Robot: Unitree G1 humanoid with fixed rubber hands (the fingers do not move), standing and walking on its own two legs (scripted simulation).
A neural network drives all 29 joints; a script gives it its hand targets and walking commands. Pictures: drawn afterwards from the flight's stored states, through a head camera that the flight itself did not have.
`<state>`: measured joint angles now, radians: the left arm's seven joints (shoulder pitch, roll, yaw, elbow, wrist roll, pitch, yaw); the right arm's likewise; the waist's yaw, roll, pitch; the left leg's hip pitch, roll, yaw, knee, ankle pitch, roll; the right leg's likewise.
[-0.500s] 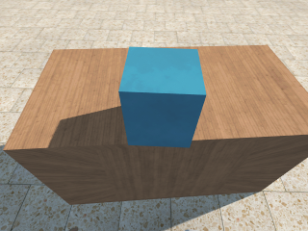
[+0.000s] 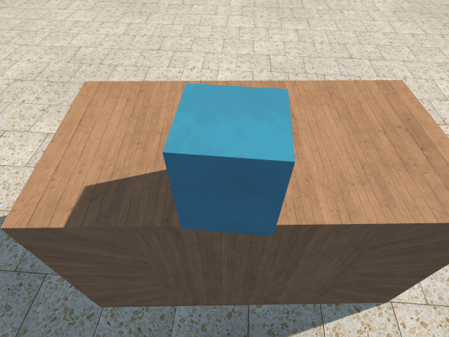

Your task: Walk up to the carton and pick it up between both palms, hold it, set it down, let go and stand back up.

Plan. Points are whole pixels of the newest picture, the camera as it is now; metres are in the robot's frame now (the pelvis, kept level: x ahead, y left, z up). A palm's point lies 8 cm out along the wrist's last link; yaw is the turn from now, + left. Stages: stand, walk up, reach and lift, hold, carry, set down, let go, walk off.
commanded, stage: walk up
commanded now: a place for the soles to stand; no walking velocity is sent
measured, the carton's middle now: (231, 162) +0.45 +0.00 +0.03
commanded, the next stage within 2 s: reach and lift in 0.86 s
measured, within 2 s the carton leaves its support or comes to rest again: neither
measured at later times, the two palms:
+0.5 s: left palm out of the picture +0.07 +0.26 -0.14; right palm out of the picture +0.07 -0.25 -0.13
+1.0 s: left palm out of the picture +0.10 +0.28 -0.15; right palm out of the picture +0.12 -0.24 -0.15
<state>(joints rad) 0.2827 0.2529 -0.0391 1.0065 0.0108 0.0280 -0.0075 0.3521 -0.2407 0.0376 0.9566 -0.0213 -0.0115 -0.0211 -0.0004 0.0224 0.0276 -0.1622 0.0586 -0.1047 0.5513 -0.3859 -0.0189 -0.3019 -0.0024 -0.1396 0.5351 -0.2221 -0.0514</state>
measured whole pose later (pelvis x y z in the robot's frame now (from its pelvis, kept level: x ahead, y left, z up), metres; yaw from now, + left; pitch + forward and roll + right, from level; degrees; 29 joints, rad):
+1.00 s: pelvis -0.01 +0.00 -0.03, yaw +3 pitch +2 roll -1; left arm 0.10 0.30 0.04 0.66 0.03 0.37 0.00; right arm 0.05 -0.21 -0.07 0.96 -0.09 -0.08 0.05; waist 0.00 0.00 0.10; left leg -0.39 0.08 -0.06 0.87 -0.51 -0.07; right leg -0.51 -0.04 -0.16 0.84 -0.35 -0.03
